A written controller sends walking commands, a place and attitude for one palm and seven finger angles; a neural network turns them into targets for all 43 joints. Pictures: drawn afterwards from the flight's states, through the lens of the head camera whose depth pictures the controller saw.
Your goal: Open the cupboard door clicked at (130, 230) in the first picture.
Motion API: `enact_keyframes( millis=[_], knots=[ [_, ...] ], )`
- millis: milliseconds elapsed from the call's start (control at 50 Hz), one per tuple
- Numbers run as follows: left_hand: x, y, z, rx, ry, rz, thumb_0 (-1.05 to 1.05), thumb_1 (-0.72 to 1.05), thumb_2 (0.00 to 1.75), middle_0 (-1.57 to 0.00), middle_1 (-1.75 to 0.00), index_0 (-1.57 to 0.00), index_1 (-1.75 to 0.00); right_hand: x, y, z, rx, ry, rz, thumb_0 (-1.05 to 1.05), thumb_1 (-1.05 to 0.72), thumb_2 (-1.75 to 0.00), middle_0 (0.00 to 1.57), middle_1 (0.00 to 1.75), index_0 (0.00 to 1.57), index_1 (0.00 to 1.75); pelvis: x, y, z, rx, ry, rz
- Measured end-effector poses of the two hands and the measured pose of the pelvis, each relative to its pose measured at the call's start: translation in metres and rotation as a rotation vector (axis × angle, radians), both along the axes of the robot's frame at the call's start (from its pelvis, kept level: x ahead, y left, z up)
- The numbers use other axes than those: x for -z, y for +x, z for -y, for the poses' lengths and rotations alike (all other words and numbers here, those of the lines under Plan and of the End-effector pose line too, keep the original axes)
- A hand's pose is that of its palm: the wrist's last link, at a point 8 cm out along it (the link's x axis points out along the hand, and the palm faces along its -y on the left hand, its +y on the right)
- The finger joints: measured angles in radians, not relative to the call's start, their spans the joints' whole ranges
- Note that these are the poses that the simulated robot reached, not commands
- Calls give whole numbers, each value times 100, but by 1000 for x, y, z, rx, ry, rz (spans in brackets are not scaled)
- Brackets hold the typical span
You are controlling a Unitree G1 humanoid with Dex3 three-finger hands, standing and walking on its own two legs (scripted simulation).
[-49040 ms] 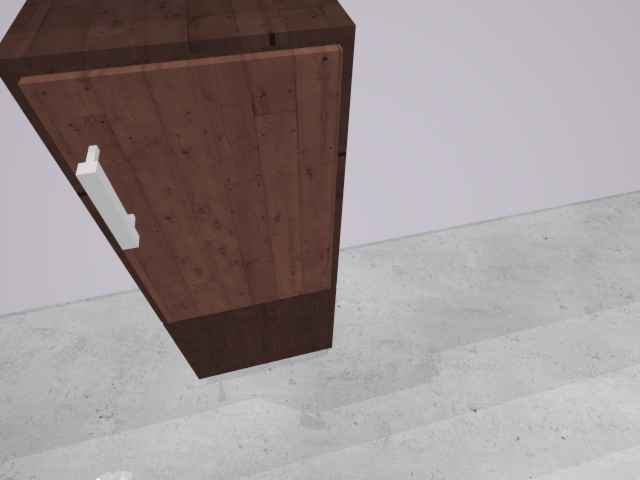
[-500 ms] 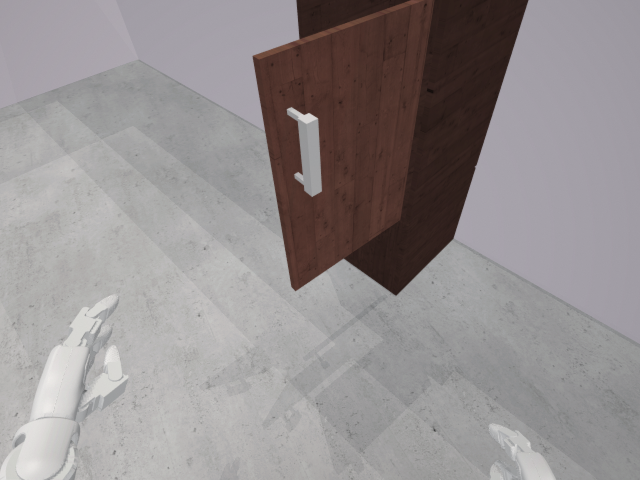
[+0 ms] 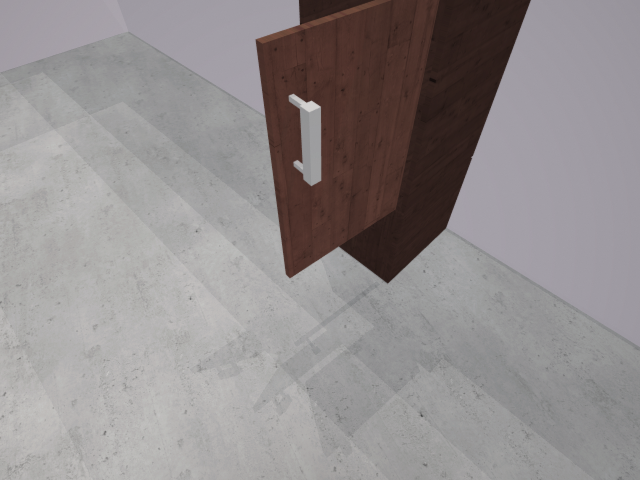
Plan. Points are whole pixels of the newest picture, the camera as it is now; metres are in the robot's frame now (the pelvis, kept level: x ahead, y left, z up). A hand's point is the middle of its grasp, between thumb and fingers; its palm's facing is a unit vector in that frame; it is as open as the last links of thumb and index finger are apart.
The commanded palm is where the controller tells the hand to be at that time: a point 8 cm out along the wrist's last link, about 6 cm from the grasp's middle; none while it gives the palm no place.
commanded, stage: let the arm hang, fingers relaxed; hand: left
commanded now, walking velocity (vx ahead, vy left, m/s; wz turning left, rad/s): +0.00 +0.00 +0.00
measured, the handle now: (303, 140) +0.63 +0.07 +0.06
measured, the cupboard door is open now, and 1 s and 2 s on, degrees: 84 84 84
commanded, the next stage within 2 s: look to check the result in 0.50 s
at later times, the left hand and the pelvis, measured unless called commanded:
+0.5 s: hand out of the picture +0.01 +0.16 -0.18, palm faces +0.04 -0.98 -0.18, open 7.3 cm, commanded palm none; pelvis +0.01 -0.01 +0.00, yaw -1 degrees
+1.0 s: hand out of the picture +0.01 +0.15 -0.17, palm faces +0.04 -0.98 -0.19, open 7.4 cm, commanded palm none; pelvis +0.02 -0.01 +0.00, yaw +0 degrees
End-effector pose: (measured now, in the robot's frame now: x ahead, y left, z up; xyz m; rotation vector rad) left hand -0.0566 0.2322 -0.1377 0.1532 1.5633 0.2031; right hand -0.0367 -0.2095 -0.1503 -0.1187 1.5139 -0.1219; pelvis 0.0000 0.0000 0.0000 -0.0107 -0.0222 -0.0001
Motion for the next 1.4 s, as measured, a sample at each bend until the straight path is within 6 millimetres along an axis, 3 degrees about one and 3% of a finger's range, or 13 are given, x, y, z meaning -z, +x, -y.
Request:
enact_keyframes(
  millis=[160, 360, 640, 1040, 1400],
  knots=[
    [1, 22, 11, 8, -7, 67, 1, 92, 90, -20, -30, -20, -30, 6, 5, -14, 17, 39, 32, 1, -90, -90, 20, 30, 20, 30, 0, 2, 0, 7, 9, 4],
    [8, 56, 27, 32, -39, 152, 1, 93, 90, -20, -30, -20, -30, 4, 20, -5, 26, 16, 79, 1, -91, -90, 20, 30, 20, 30, 0, 5, 4, 12, 11, 7],
    [7, 56, 26, 18, -36, 125, 1, 92, 90, -20, -30, -20, -30, 0, 23, 8, 15, -10, 48, 1, -91, -90, 20, 30, 20, 30, -1, 13, 8, 6, 9, 5],
    [4, 67, 30, 17, -32, 136, 1, 91, 90, -20, -30, -20, -30, 0, 48, 13, -3, -10, 80, 1, -91, -90, 20, 30, 20, 30, -3, 23, 12, 5, 12, 9],
    [4, 72, 33, 27, -39, 129, 1, 91, 90, -20, -30, -20, -30, -2, 48, 17, 4, -15, 65, 1, -91, -90, 20, 30, 20, 30, -3, 27, 16, 11, 11, 7]
  ],
)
